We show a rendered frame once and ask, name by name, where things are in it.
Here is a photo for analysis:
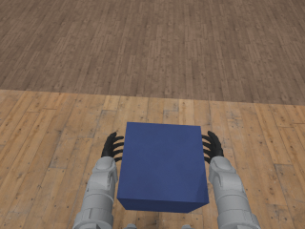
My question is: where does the left robot hand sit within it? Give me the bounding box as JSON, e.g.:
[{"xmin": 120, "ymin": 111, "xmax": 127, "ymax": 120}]
[{"xmin": 101, "ymin": 132, "xmax": 124, "ymax": 162}]

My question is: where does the robot right forearm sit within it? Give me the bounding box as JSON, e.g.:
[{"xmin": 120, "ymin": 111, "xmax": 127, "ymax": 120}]
[{"xmin": 208, "ymin": 156, "xmax": 261, "ymax": 229}]

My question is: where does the robot left forearm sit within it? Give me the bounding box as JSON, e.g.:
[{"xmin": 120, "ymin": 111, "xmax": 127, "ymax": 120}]
[{"xmin": 72, "ymin": 156, "xmax": 118, "ymax": 229}]

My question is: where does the right robot hand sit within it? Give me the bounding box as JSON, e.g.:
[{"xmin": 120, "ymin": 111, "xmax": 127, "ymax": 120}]
[{"xmin": 202, "ymin": 131, "xmax": 224, "ymax": 164}]

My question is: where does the carton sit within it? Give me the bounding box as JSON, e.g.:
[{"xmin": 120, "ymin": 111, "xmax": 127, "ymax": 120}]
[{"xmin": 116, "ymin": 121, "xmax": 210, "ymax": 214}]

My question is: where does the left robot shin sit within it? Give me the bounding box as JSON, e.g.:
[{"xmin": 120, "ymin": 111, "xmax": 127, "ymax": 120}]
[{"xmin": 127, "ymin": 223, "xmax": 136, "ymax": 228}]

